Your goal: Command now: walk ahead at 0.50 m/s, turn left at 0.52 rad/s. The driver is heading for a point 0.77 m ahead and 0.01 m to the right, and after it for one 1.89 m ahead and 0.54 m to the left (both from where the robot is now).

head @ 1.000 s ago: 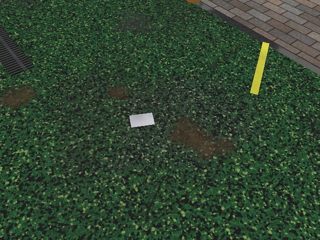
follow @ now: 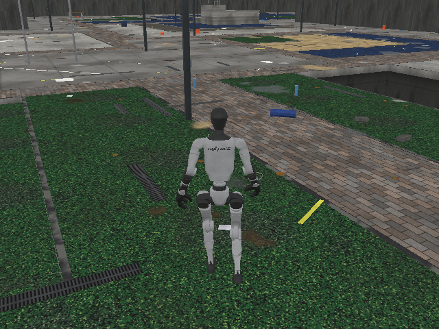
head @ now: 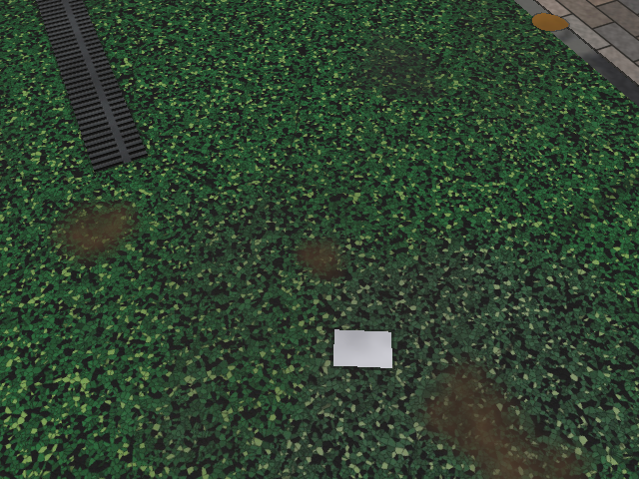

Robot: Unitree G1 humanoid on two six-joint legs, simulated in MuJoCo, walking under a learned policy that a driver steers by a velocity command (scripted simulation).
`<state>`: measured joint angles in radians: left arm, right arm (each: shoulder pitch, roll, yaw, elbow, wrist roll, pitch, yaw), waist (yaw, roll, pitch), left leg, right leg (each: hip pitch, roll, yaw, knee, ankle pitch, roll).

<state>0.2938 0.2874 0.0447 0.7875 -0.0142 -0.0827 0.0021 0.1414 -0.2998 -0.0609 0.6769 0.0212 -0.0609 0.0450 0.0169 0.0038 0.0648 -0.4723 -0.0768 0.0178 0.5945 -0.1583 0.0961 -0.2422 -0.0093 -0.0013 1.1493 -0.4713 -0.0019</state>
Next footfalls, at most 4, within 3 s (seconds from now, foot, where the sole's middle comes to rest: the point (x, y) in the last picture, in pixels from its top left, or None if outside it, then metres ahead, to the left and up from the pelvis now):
0.36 right None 0.39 -0.11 -0.76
0.72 left None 0.21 0.08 -0.76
1.16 right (415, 446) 0.50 -0.15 -0.76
1.68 left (287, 314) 0.79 0.12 -0.76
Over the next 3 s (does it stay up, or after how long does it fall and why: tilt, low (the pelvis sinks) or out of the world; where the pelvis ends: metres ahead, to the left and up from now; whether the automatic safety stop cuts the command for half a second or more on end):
stays up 1.26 0.31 0.03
